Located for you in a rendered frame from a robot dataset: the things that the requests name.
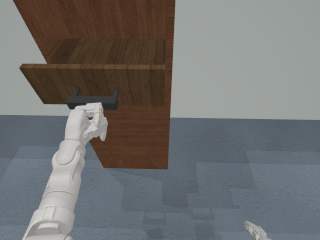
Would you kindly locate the robot left forearm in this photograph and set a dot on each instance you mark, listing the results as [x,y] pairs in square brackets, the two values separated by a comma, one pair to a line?
[55,214]

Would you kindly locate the handle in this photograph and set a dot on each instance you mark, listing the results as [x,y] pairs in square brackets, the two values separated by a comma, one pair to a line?
[108,102]

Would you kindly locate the cabinet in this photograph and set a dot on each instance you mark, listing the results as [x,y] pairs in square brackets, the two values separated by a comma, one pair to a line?
[137,136]

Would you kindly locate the drawer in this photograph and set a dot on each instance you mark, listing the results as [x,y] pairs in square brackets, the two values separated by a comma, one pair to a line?
[99,65]

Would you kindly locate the robot right hand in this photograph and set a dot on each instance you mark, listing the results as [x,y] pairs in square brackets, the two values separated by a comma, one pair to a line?
[256,231]

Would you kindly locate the robot left hand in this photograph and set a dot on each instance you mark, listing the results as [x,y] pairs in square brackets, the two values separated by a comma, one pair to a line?
[80,128]

